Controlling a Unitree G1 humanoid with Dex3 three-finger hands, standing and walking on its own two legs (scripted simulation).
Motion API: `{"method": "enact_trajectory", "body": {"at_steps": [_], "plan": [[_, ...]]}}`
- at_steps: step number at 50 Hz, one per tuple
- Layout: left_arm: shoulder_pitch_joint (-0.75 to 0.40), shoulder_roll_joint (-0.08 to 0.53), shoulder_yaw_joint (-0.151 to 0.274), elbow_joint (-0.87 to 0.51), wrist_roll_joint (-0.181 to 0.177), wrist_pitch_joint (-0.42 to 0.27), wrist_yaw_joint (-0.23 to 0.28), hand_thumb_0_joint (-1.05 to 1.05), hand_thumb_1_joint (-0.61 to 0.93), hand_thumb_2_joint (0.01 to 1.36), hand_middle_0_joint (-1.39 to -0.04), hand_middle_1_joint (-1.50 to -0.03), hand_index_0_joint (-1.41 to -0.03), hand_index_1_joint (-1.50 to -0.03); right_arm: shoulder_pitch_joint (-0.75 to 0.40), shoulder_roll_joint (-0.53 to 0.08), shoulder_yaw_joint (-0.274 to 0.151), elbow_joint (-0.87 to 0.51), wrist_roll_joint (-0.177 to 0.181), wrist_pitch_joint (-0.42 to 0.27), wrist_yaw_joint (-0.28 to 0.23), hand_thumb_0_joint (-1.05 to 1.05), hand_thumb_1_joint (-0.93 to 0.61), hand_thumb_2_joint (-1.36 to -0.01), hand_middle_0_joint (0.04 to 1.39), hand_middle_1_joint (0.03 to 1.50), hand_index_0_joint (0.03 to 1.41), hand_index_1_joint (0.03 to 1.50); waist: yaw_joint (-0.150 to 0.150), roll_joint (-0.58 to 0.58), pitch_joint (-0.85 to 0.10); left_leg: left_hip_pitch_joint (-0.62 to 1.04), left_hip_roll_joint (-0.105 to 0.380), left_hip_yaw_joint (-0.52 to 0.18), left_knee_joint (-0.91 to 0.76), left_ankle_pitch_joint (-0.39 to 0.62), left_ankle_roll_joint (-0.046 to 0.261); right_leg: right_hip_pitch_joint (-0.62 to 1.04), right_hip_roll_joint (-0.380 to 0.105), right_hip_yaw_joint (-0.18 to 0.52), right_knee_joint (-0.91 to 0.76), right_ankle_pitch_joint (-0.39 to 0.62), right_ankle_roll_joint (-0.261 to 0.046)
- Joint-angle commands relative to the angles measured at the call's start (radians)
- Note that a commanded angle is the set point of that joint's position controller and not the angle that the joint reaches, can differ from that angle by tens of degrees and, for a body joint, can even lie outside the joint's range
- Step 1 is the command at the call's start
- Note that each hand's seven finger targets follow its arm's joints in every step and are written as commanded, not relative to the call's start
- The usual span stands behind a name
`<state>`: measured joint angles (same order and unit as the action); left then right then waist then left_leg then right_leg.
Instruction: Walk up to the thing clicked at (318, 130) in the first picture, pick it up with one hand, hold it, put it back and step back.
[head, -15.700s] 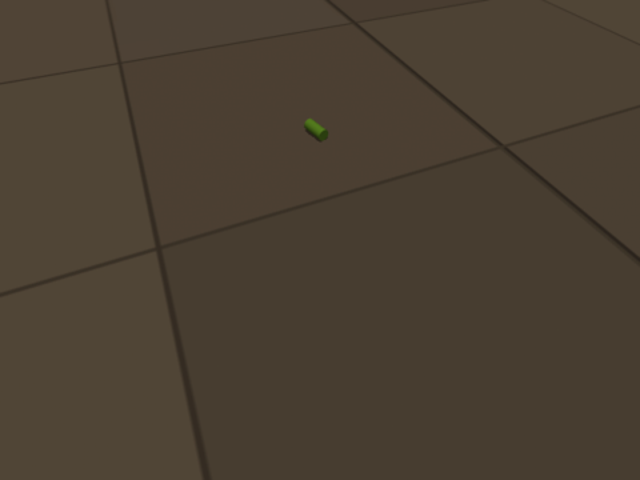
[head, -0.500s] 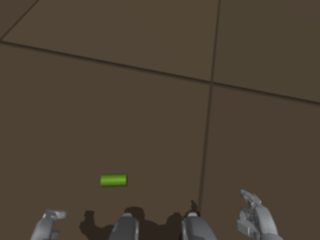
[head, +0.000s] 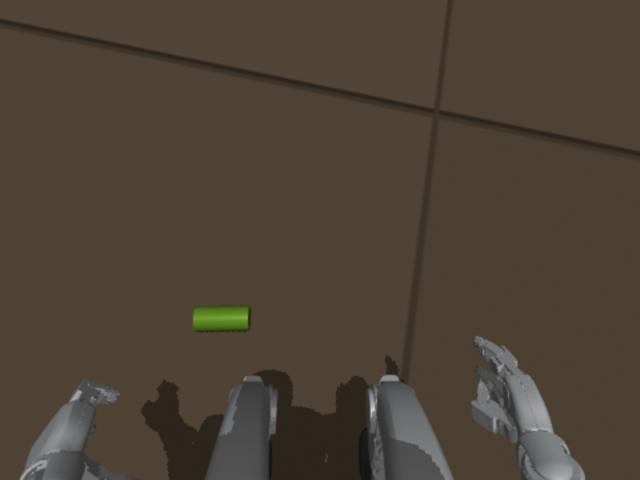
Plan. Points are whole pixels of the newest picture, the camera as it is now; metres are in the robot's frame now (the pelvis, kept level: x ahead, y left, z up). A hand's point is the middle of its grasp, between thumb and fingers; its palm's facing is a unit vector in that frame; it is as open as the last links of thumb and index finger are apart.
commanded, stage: rise first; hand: left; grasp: from above
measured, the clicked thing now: (222, 318) +0.44 +0.23 -0.57
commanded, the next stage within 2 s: approach in 1.58 s
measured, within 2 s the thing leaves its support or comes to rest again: neither
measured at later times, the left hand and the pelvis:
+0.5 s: hand (156, 359) +0.30 +0.30 -0.33, palm faces -0.48 -0.28 -0.83, open 13.5 cm; pelvis -0.06 +0.00 -0.19, yaw -2 degrees
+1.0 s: hand (170, 337) +0.35 +0.30 -0.41, palm faces -0.46 -0.05 -0.89, open 13.5 cm; pelvis -0.06 +0.02 -0.24, yaw -5 degrees
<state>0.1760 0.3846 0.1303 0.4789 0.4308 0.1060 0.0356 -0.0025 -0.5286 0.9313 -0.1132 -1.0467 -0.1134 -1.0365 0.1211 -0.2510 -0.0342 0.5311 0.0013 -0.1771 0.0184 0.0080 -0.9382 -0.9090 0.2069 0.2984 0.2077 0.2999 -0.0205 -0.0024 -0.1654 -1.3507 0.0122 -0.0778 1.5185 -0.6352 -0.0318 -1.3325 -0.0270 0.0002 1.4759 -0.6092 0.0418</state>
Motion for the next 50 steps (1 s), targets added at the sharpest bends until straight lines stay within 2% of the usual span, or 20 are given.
{"method": "enact_trajectory", "body": {"at_steps": [1, 3, 8, 11, 13, 14, 20, 21, 22, 23, 25, 26, 27, 29, 34, 35, 40, 43, 48, 50], "plan": [[-0.177, 0.171, 0.024, -0.097, 0.095, -0.156, 0.041, 0.000, -0.498, 0.921, -0.135, -0.998, -0.137, -0.996, 0.004, -0.171, -0.082, -0.067, -0.002, -0.057, -0.006, 0.000, -0.920, -0.904, 0.201, 0.300, 0.200, 0.300, -0.032, 0.112, -0.368, 0.125, -0.015, 0.040, -0.067, 0.173, 0.031, -0.001, 0.027, -0.022, -0.003, 0.157, -0.063], [-0.234, 0.254, 0.071, -0.071, 0.134, -0.198, 0.064, 0.000, -0.478, 0.913, -0.163, -0.971, -0.161, -0.972, -0.001, -0.188, -0.087, -0.052, -0.004, -0.061, -0.005, 0.000, -0.921, -0.904, 0.201, 0.300, 0.200, 0.300, -0.022, 0.121, -0.415, 0.077, -0.017, 0.044, -0.010, 0.165, 0.031, -0.041, 0.029, -0.022, 0.048, 0.156, -0.061], [-0.354, 0.351, 0.118, 0.071, 0.252, -0.239, 0.123, 0.000, -0.496, 0.934, -0.168, -0.965, -0.161, -0.972, 0.012, -0.209, -0.092, 0.002, -0.003, -0.042, 0.001, 0.000, -0.928, -0.907, 0.201, 0.300, 0.200, 0.300, 0.009, 0.115, -0.510, -0.021, -0.021, 0.049, 0.114, 0.208, 0.028, -0.138, 0.029, -0.031, 0.171, 0.186, -0.064], [-0.449, 0.368, 0.111, 0.131, 0.313, -0.238, 0.146, 0.000, -0.494, 0.928, -0.192, -0.955, -0.184, -0.963, 0.040, -0.215, -0.094, 0.036, -0.006, -0.027, 0.009, 0.000, -0.943, -0.912, 0.201, 0.300, 0.200, 0.300, 0.006, 0.094, -0.601, -0.069, -0.027, 0.066, 0.207, 0.282, 0.035, -0.142, 0.030, -0.037, 0.231, 0.247, -0.062], [-0.550, 0.383, 0.104, 0.151, 0.330, -0.245, 0.147, 0.000, -0.476, 0.929, -0.186, -0.949, -0.180, -0.956, 0.045, -0.219, -0.099, 0.053, -0.012, -0.020, 0.015, 0.000, -0.929, -0.908, 0.201, 0.300, 0.200, 0.300, 0.002, 0.103, -0.630, -0.094, -0.026, 0.063, 0.244, 0.263, 0.037, -0.186, 0.031, -0.042, 0.265, 0.227, -0.063], [-0.602, 0.416, 0.113, 0.169, 0.347, -0.249, 0.148, 0.000, -0.478, 0.917, -0.213, -0.931, -0.204, -0.941, 0.061, -0.223, -0.102, 0.063, -0.015, -0.015, 0.017, 0.000, -0.950, -0.915, 0.201, 0.300, 0.200, 0.300, 0.000, 0.093, -0.641, -0.121, -0.026, 0.071, 0.270, 0.252, 0.042, -0.178, 0.030, -0.041, 0.270, 0.224, -0.059], [-0.765, 0.484, 0.106, 0.304, 0.441, -0.291, 0.133, 0.000, -0.474, 0.934, -0.212, -0.918, -0.199, -0.932, 0.094, -0.228, -0.107, 0.088, -0.025, 0.022, 0.027, 0.000, -0.937, -0.912, 0.200, 0.300, 0.200, 0.300, -0.011, 0.033, -0.641, -0.277, -0.034, 0.086, 0.349, 0.086, 0.059, -0.221, 0.037, -0.054, 0.306, 0.064, -0.054], [-0.791, 0.488, 0.094, 0.318, 0.458, -0.301, 0.130, 0.000, -0.462, 0.931, -0.195, -0.934, -0.188, -0.942, 0.097, -0.228, -0.104, 0.095, -0.025, 0.027, 0.029, 0.000, -0.929, -0.910, 0.200, 0.300, 0.200, 0.300, -0.018, 0.037, -0.622, -0.310, -0.036, 0.086, 0.360, 0.060, 0.061, -0.240, 0.038, -0.056, 0.314, 0.039, -0.054], [-0.815, 0.516, 0.109, 0.333, 0.467, -0.311, 0.133, 0.000, -0.452, 0.943, -0.172, -0.937, -0.166, -0.943, 0.096, -0.231, -0.102, 0.093, -0.027, 0.033, 0.031, 0.000, -0.906, -0.904, 0.200, 0.300, 0.200, 0.300, -0.017, 0.026, -0.619, -0.318, -0.038, 0.082, 0.367, 0.036, 0.063, -0.262, 0.041, -0.060, 0.324, 0.009, -0.055], [-0.827, 0.505, 0.096, 0.357, 0.481, -0.321, 0.135, 0.000, -0.459, 0.952, -0.158, -0.946, -0.154, -0.951, 0.096, -0.229, -0.096, 0.101, -0.029, 0.038, 0.033, 0.000, -0.902, -0.902, 0.200, 0.300, 0.200, 0.300, -0.023, 0.048, -0.589, -0.333, -0.038, 0.081, 0.374, 0.021, 0.062, -0.297, 0.041, -0.067, 0.339, -0.005, -0.057], [-0.889, 0.513, 0.080, 0.381, 0.507, -0.351, 0.143, 0.000, -0.472, 0.963, -0.168, -0.918, -0.157, -0.930, 0.103, -0.229, -0.093, 0.106, -0.032, 0.047, 0.037, 0.000, -0.911, -0.905, 0.200, 0.300, 0.200, 0.300, -0.042, 0.064, -0.557, -0.368, -0.041, 0.074, 0.384, -0.023, 0.062, -0.340, 0.044, -0.076, 0.362, -0.046, -0.060], [-0.892, 0.530, 0.095, 0.405, 0.524, -0.364, 0.152, 0.000, -0.468, 0.973, -0.143, -0.925, -0.133, -0.935, 0.108, -0.234, -0.094, 0.110, -0.032, 0.054, 0.039, 0.000, -0.891, -0.899, 0.200, 0.300, 0.200, 0.300, -0.035, 0.052, -0.541, -0.377, -0.041, 0.063, 0.381, -0.052, 0.062, -0.370, 0.048, -0.084, 0.372, -0.073, -0.061], [-0.904, 0.529, 0.086, 0.427, 0.538, -0.376, 0.161, 0.000, -0.462, 0.970, -0.150, -0.908, -0.139, -0.920, 0.103, -0.228, -0.083, 0.119, -0.036, 0.059, 0.042, 0.000, -0.892, -0.899, 0.200, 0.300, 0.200, 0.300, -0.038, 0.077, -0.506, -0.387, -0.043, 0.062, 0.390, -0.053, 0.062, -0.401, 0.046, -0.088, 0.384, -0.071, -0.062], [-0.963, 0.570, 0.097, 0.440, 0.581, -0.401, 0.190, 0.000, -0.459, 0.972, -0.157, -0.879, -0.142, -0.895, 0.116, -0.234, -0.075, 0.121, -0.043, 0.072, 0.049, 0.000, -0.892, -0.899, 0.200, 0.300, 0.200, 0.300, -0.049, 0.088, -0.531, -0.394, -0.048, 0.061, 0.414, -0.050, 0.064, -0.413, 0.048, -0.090, 0.404, -0.069, -0.065], [-1.050, 0.559, 0.070, 0.507, 0.662, -0.429, 0.271, 0.000, -0.449, 0.963, -0.169, -0.842, -0.151, -0.860, 0.129, -0.244, -0.067, 0.149, -0.062, 0.098, 0.064, 0.000, -0.892, -0.899, 0.200, 0.299, 0.200, 0.299, -0.073, 0.160, -0.522, -0.369, -0.052, 0.055, 0.449, -0.037, 0.056, -0.515, 0.045, -0.109, 0.456, -0.041, -0.071], [-1.037, 0.565, 0.075, 0.544, 0.681, -0.426, 0.286, 0.000, -0.438, 0.952, -0.180, -0.834, -0.162, -0.852, 0.133, -0.248, -0.066, 0.158, -0.066, 0.102, 0.066, 0.000, -0.892, -0.898, 0.200, 0.299, 0.200, 0.299, -0.067, 0.172, -0.519, -0.356, -0.051, 0.054, 0.449, -0.023, 0.053, -0.531, 0.043, -0.113, 0.466, -0.029, -0.072], [-1.120, 0.551, 0.044, 0.595, 0.748, -0.405, 0.342, 0.000, -0.422, 0.929, -0.188, -0.818, -0.172, -0.833, 0.150, -0.259, -0.066, 0.183, -0.085, 0.114, 0.078, 0.000, -0.894, -0.898, 0.200, 0.300, 0.200, 0.299, -0.094, 0.246, -0.557, -0.304, -0.046, 0.030, 0.464, 0.043, 0.042, -0.593, 0.036, -0.132, 0.531, 0.043, -0.070], [-1.141, 0.524, 0.021, 0.641, 0.771, -0.389, 0.361, 0.000, -0.401, 0.907, -0.208, -0.801, -0.193, -0.816, 0.150, -0.261, -0.068, 0.189, -0.093, 0.119, 0.083, 0.000, -0.896, -0.899, 0.200, 0.300, 0.200, 0.300, -0.106, 0.254, -0.544, -0.301, -0.046, 0.025, 0.463, 0.036, 0.040, -0.623, 0.031, -0.136, 0.538, 0.043, -0.068], [-1.197, 0.555, 0.029, 0.670, 0.809, -0.374, 0.387, 0.000, -0.378, 0.876, -0.202, -0.829, -0.200, -0.830, 0.153, -0.266, -0.070, 0.193, -0.105, 0.122, 0.091, 0.000, -0.897, -0.899, 0.200, 0.300, 0.200, 0.300, -0.116, 0.249, -0.566, -0.315, -0.048, 0.016, 0.482, 0.031, 0.042, -0.637, 0.031, -0.137, 0.562, 0.046, -0.069], [-1.216, 0.529, 0.003, 0.693, 0.817, -0.374, 0.388, 0.000, -0.353, 0.850, -0.221, -0.834, -0.224, -0.829, 0.157, -0.259, -0.064, 0.202, -0.111, 0.119, 0.095, 0.000, -0.901, -0.900, 0.200, 0.300, 0.200, 0.300, -0.135, 0.248, -0.550, -0.323, -0.048, 0.016, 0.500, 0.048, 0.046, -0.640, 0.031, -0.136, 0.569, 0.058, -0.065]]}}
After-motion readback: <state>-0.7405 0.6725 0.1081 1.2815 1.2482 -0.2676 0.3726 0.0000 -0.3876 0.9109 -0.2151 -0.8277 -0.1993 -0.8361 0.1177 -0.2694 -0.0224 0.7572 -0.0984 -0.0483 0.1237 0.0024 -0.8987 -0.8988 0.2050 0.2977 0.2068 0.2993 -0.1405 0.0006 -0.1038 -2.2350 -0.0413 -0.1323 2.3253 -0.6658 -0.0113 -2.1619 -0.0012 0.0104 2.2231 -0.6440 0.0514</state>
